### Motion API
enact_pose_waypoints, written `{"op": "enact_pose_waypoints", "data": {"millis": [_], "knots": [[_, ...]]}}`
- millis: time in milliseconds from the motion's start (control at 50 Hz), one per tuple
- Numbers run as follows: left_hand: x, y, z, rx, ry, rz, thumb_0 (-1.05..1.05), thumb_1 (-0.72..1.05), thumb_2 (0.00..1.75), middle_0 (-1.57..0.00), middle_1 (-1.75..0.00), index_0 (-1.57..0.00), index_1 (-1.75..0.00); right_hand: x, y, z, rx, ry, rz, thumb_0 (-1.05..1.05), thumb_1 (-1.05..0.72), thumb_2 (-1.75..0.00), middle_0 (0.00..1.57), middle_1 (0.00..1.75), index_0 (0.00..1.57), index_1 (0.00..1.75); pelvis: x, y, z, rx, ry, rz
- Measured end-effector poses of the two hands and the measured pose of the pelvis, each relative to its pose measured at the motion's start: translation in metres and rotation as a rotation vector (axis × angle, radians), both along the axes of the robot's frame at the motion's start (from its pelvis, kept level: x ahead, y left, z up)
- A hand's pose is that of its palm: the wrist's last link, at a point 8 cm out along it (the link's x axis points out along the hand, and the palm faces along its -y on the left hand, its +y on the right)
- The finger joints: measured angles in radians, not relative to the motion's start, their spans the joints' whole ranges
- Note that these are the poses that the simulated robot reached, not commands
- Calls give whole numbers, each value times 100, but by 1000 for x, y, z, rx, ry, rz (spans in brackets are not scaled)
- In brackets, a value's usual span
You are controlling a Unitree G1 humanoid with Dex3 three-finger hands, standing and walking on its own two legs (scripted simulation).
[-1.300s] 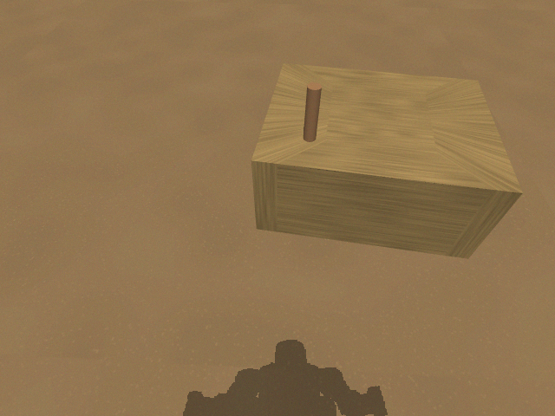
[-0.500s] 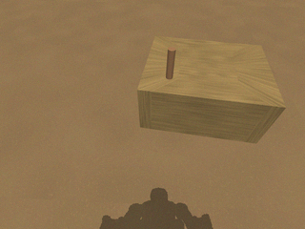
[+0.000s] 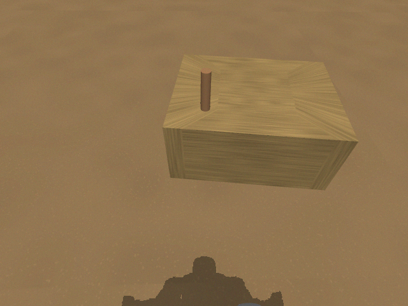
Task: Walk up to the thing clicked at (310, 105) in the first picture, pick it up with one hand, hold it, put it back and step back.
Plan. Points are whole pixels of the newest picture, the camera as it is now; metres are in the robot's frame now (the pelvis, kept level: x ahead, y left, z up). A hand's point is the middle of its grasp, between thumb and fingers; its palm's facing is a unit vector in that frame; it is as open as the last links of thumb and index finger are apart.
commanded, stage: walk up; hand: left
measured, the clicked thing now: (205, 91) +1.10 -0.02 -0.25
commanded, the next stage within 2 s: none
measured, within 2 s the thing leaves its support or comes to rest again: neither
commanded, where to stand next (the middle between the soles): +0.60 -0.16 m, yaw -8 degrees
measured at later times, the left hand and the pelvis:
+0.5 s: hand (130, 289) +0.20 +0.18 -0.17, palm faces -0.09 -0.95 -0.30, open 7.4 cm; pelvis +0.17 -0.08 -0.01, yaw -6 degrees
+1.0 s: hand (175, 169) +0.52 +0.09 -0.13, palm faces -0.19 -0.88 -0.42, open 7.4 cm; pelvis +0.36 -0.17 -0.03, yaw -10 degrees
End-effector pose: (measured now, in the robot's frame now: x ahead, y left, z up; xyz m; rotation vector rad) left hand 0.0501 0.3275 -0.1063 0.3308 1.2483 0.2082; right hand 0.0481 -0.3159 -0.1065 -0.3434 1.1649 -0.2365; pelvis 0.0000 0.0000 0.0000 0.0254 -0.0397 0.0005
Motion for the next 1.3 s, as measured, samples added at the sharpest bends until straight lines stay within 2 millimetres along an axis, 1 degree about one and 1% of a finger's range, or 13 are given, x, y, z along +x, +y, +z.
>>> {"op": "enact_pose_waypoints", "data": {"millis": [100,160,200,320,440,580,740,840,940,1000,1100,1200,1300], "knots": [[34,-19,4,26,-9,-39,1,90,90,-20,-30,-20,-30,-2,-52,-8,-34,49,-49,1,-90,-89,20,30,21,30,28,-30,-10,9,-19,-47],[54,-37,-2,61,-27,-50,1,90,90,-20,-30,-20,-30,15,-85,-26,-47,54,-62,1,-90,-89,20,30,21,30,48,-54,-26,-11,-29,-59],[61,-51,-7,70,-51,-37,1,90,90,-20,-30,-20,-30,32,-97,-33,-47,60,-57,1,-91,-89,20,30,20,30,59,-65,-33,-34,-35,-54],[73,-92,-7,1,-14,-18,1,90,90,-21,-30,-21,-30,98,-96,-16,6,-16,-17,1,-91,-89,20,30,20,30,95,-80,-16,-41,-31,-83],[112,-106,-16,-44,17,-46,1,90,90,-21,-30,-21,-30,149,-91,3,13,-55,12,1,-91,-89,20,30,20,30,141,-86,-10,-51,-9,-108],[206,-100,-37,-53,-12,-130,1,90,90,-21,-30,-21,-30,193,-91,8,-52,-102,-34,1,-91,-89,20,30,20,30,202,-78,-23,-17,-7,-134],[337,-116,-8,-19,-121,-247,1,90,90,-21,-30,-21,-30,196,-99,16,-29,-45,-142,1,-91,-89,20,30,21,30,263,-95,-8,-14,-9,-162],[405,-141,8,5,-161,-301,1,90,90,-20,-30,-20,-30,203,-120,1,1,32,-170,1,-90,-89,20,30,21,30,300,-117,-11,-3,-5,-178],[458,-177,10,48,-213,-313,1,90,90,-20,-30,-20,-30,235,-156,-33,31,68,-186,1,-90,-89,20,30,21,30,341,-152,-29,-20,-7,-175],[469,-196,13,45,-241,-287,1,90,90,-20,-30,-21,-30,268,-167,-39,51,68,-168,1,-91,-89,20,30,20,30,360,-168,-27,-5,-22,-174],[469,-216,21,26,-192,-244,1,90,90,-21,-30,-21,-30,333,-182,-26,69,-7,-138,1,-91,-89,20,30,20,30,392,-180,-11,-5,-19,-187],[470,-218,17,19,-122,-222,1,90,90,-21,-30,-21,-30,382,-192,-12,56,-36,-112,1,-91,-89,20,30,20,30,423,-186,-6,-25,-2,-190],[481,-207,4,15,-79,-194,1,89,90,-21,-30,-21,-30,429,-194,-4,26,-17,-71,1,-91,-89,20,30,20,30,457,-185,-9,-42,11,-178]]}}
